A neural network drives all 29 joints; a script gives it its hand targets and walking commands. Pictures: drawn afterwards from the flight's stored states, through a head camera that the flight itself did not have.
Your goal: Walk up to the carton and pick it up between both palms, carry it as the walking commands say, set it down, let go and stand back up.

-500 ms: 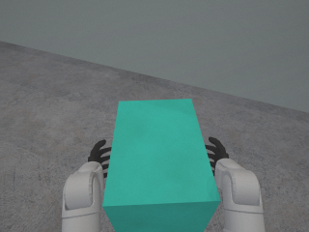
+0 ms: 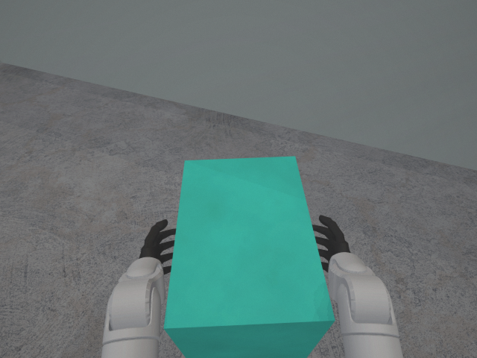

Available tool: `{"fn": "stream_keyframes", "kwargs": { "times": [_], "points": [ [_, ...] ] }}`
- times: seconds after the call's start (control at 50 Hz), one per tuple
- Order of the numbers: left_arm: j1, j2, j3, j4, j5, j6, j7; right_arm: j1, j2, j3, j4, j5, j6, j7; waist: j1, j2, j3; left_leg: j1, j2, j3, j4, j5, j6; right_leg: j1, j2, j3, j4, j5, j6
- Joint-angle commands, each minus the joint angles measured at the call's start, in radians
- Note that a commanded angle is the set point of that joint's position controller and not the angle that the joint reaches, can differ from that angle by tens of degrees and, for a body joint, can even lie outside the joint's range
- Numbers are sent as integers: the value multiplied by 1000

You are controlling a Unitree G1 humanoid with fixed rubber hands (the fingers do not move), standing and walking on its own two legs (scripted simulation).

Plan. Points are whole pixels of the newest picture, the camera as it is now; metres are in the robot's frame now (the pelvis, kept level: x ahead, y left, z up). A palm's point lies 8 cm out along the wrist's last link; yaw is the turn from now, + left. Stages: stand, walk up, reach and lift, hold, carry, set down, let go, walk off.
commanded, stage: carry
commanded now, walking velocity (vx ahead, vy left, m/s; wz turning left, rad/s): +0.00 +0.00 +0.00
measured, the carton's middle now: (244, 262) +0.32 +0.00 -0.02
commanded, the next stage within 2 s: none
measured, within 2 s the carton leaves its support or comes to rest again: neither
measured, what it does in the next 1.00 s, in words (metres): stands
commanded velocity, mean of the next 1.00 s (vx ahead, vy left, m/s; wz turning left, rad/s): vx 0.00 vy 0.00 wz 0.06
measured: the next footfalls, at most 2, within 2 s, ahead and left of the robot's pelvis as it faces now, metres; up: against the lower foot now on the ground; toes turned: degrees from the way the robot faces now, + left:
right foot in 1.86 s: +0.00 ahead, -0.11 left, +0.00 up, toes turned +17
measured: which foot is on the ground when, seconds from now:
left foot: down 0.00-1.00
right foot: down 0.00-1.00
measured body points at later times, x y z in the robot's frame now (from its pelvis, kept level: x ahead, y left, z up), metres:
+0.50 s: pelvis +0.00 -0.01 +0.00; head -0.01 -0.02 +0.45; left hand +0.29 +0.14 +0.04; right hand +0.29 -0.17 +0.04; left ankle +0.04 +0.10 -0.74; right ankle -0.02 -0.09 -0.74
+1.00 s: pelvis +0.00 -0.01 +0.00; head -0.02 -0.01 +0.45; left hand +0.29 +0.14 +0.05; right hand +0.29 -0.16 +0.05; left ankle +0.04 +0.10 -0.74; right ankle -0.02 -0.09 -0.74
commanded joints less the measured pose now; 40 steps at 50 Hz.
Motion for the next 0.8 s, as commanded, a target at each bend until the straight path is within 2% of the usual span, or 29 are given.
{"fn": "stream_keyframes", "kwargs": {
  "times": [0.0, 0.02, 0.04, 0.08, 0.1, 0.12, 0.14, 0.16, 0.18, 0.2, 0.22, 0.24, 0.26, 0.3, 0.34, 0.38, 0.42, 0.44, 0.46, 0.52, 0.56, 0.6, 0.64, 0.66, 0.68, 0.72, 0.74, 0.76, 0.78],
  "points": [
    [-417, -740, -584, -100, -251, -30, -170, -437, 736, 549, -88, 259, -38, 190, -2, 26, -215, 140, 126, -152, -46, 162, -11, 39, -153, 139, -77, 257, 6],
    [-443, -749, -601, -108, -266, -21, -171, -458, 742, 554, -98, 272, -32, 189, -2, 38, -215, 144, 126, -153, -56, 160, -14, 36, -153, 141, -74, 233, -1],
    [-438, -749, -595, -115, -268, -16, -170, -452, 748, 555, -104, 275, -23, 189, -2, 2, -204, 124, 126, -150, -56, 129, -18, 37, -152, 134, -83, 221, 2],
    [-417, -712, -537, -25, -228, -21, -169, -450, 720, 518, -30, 239, -27, 188, -4, -29, -188, 116, 127, -158, -58, 105, -18, 29, -150, 139, -87, 203, 0],
    [-444, -738, -598, -122, -270, -15, -167, -476, 733, 567, -126, 281, -20, 187, -2, 7, -200, 119, 121, -150, -56, 113, -16, 36, -154, 136, -86, 216, -1],
    [-395, -737, -566, -64, -250, -10, -170, -466, 728, 555, -105, 271, -17, 190, -3, -17, -212, 128, 126, -155, -53, 115, -14, 48, -150, 133, -81, 216, -5],
    [-408, -723, -542, -36, -231, -18, -169, -457, 720, 522, -48, 249, -26, 191, 1, -4, -206, 122, 119, -150, -40, 126, -17, 43, -157, 142, -89, 260, 1],
    [-425, -739, -580, -108, -266, -14, -170, -474, 740, 568, -122, 284, -21, 189, -2, -14, -216, 122, 117, -148, -43, 113, -22, 58, -159, 138, -82, 273, 2],
    [-387, -728, -536, -13, -231, -16, -173, -459, 721, 526, -48, 246, -24, 187, 0, -26, -207, 117, 121, -150, -38, 130, -15, 54, -159, 145, -83, 302, 5],
    [-419, -738, -552, -55, -246, -23, -173, -454, 742, 534, -56, 256, -27, 188, -2, -34, -211, 115, 118, -150, -35, 134, -18, 58, -157, 136, -82, 311, 7],
    [-420, -744, -571, -77, -255, -20, -172, -465, 742, 548, -88, 271, -30, 190, -1, 8, -221, 124, 116, -140, -32, 136, -17, 70, -162, 138, -76, 327, 6],
    [-414, -728, -545, -64, -240, -27, -170, -467, 736, 539, -73, 263, -32, 190, -1, -14, -240, 135, 117, -139, -27, 138, -21, 68, -159, 140, -75, 330, 4],
    [-426, -737, -555, -83, -240, -34, -169, -460, 745, 538, -74, 264, -40, 192, -3, 8, -229, 141, 117, -137, -28, 154, -21, 67, -155, 127, -72, 325, 1],
    [-432, -752, -563, -90, -254, -35, -173, -495, 746, 553, -114, 273, -42, 188, -4, -20, -220, 118, 116, -135, -21, 132, -20, 77, -159, 127, -79, 335, 5],
    [-400, -737, -533, -53, -231, -44, -172, -485, 738, 540, -84, 260, -53, 187, -2, -26, -231, 135, 110, -131, -12, 128, -20, 77, -162, 134, -77, 365, 6],
    [-428, -738, -566, -114, -253, -44, -170, -466, 746, 555, -104, 273, -49, 187, -3, -23, -228, 124, 105, -127, -12, 115, -25, 83, -168, 129, -80, 359, 13],
    [-432, -731, -553, -79, -243, -44, -170, -468, 739, 533, -68, 260, -51, 187, -4, -11, -221, 129, 112, -130, -16, 127, -27, 78, -162, 128, -79, 362, 10],
    [-411, -730, -551, -71, -240, -42, -170, -471, 733, 543, -83, 261, -46, 186, -5, -38, -216, 131, 115, -133, -14, 120, -24, 73, -161, 135, -81, 367, 11],
    [-417, -738, -560, -78, -245, -43, -170, -465, 736, 539, -84, 262, -48, 185, -4, -9, -224, 143, 110, -122, -9, 145, -27, 62, -162, 128, -76, 377, 12],
    [-393, -721, -540, -47, -229, -39, -174, -448, 725, 519, -47, 245, -45, 185, -3, -11, -230, 141, 112, -125, -5, 147, -27, 83, -160, 123, -77, 383, 10],
    [-408, -704, -518, -35, -209, -61, -170, -433, 715, 493, -10, 226, -64, 188, -2, -3, -229, 145, 119, -142, -23, 165, -25, 68, -152, 118, -68, 309, 4],
    [-418, -738, -585, -120, -257, -50, -170, -467, 741, 556, -109, 275, -56, 186, -3, -10, -202, 130, 122, -140, -19, 171, -22, 67, -148, 121, -77, 321, 10],
    [-425, -735, -559, -82, -240, -44, -169, -485, 735, 541, -94, 264, -50, 185, -3, -33, -197, 124, 120, -137, -17, 152, -22, 65, -154, 122, -80, 335, 12],
    [-426, -732, -555, -77, -238, -42, -168, -466, 726, 530, -81, 255, -49, 185, -3, -9, -211, 138, 118, -135, -16, 158, -18, 70, -153, 122, -70, 346, 8],
    [-413, -752, -591, -129, -269, -34, -168, -497, 743, 580, -166, 302, -45, 183, -2, 16, -229, 154, 115, -137, -22, 158, -19, 71, -153, 121, -69, 315, 2],
    [-414, -732, -573, -109, -252, -21, -165, -467, 726, 539, -112, 272, -31, 182, -3, -1, -234, 160, 121, -145, -22, 156, -18, 63, -147, 119, -84, 278, 3],
    [-426, -738, -604, -162, -277, -12, -162, -452, 739, 563, -143, 292, -20, 182, -1, -9, -229, 164, 122, -146, -29, 182, -16, 58, -145, 117, -73, 275, 3],
    [-406, -719, -567, -99, -254, -4, -163, -429, 713, 533, -89, 264, -13, 180, 0, -10, -222, 154, 122, -148, -23, 192, -17, 55, -145, 115, -80, 289, 3],
    [-398, -717, -572, -110, -254, -2, -161, -437, 725, 539, -99, 275, -10, 180, -1, 9, -234, 162, 126, -146, -29, 193, -16, 61, -146, 117, -74, 282, 1]
  ]
}}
